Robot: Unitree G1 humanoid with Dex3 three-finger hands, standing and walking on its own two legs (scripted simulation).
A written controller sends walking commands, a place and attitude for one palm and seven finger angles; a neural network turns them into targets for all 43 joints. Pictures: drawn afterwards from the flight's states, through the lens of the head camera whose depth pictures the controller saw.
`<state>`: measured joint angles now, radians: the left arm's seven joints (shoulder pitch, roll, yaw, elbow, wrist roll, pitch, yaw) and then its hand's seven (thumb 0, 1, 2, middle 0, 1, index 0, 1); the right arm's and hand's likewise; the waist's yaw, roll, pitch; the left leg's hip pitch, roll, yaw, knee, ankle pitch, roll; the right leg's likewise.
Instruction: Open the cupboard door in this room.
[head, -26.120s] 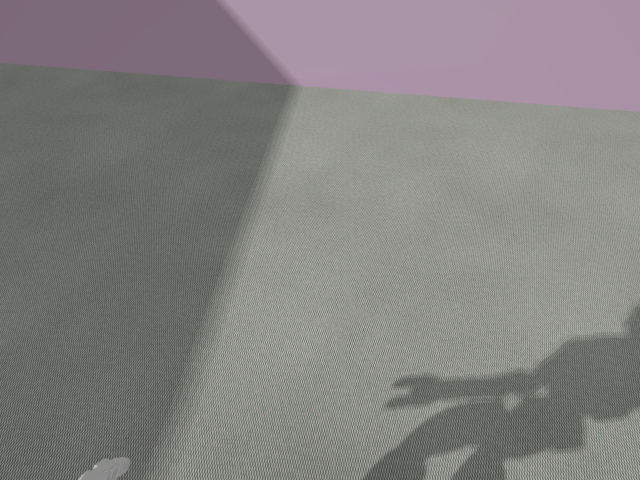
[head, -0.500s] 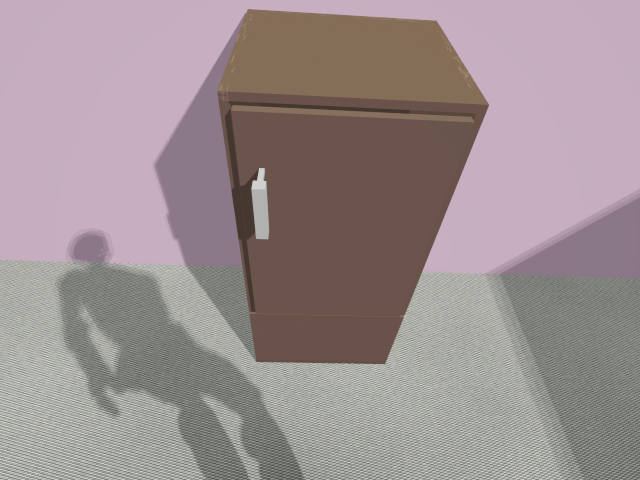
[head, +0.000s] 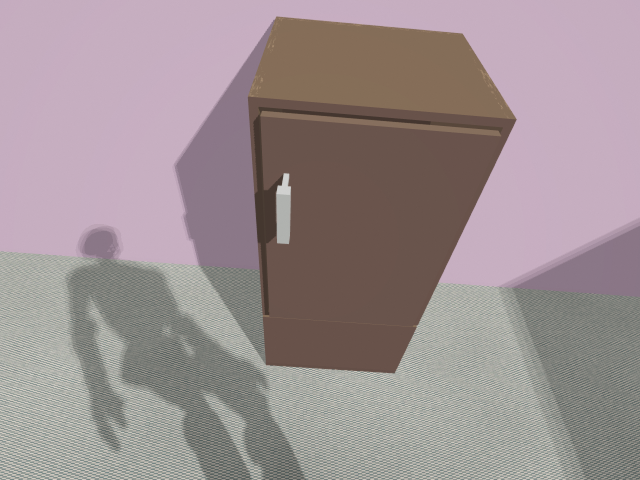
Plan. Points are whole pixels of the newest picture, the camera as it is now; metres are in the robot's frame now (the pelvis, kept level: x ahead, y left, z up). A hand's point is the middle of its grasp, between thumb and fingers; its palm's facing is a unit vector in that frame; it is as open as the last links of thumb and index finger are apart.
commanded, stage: look again from close up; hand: left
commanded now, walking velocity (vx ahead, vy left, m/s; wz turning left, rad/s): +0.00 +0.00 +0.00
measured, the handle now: (284, 208) +0.57 +0.11 -0.01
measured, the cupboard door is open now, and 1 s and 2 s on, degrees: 0 0 0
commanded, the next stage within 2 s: shuffle to correct the standing spot in 0.32 s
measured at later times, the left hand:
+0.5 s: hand out of the picture -0.02 +0.15 -0.18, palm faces +0.01 -0.99 -0.13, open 7.4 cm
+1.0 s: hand out of the picture +0.01 +0.08 -0.18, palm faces +0.02 -0.99 -0.13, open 7.4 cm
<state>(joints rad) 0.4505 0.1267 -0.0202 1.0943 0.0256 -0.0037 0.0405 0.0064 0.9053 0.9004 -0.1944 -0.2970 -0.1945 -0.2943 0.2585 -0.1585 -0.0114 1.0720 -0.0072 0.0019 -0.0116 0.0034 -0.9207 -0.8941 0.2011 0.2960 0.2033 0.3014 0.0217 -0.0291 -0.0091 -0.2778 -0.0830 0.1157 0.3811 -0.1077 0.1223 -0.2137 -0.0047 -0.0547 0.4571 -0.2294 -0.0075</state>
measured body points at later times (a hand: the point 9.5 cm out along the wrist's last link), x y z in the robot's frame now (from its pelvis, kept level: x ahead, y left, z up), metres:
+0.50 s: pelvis +0.02 +0.00 +0.00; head +0.02 +0.02 +0.45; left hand -0.02 +0.20 -0.17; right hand +0.00 -0.21 -0.15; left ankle +0.07 +0.03 -0.74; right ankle +0.01 -0.12 -0.74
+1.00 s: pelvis +0.03 -0.07 +0.00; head +0.04 -0.06 +0.45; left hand +0.01 +0.14 -0.16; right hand +0.00 -0.30 -0.15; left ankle +0.07 +0.03 -0.74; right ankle +0.01 -0.19 -0.74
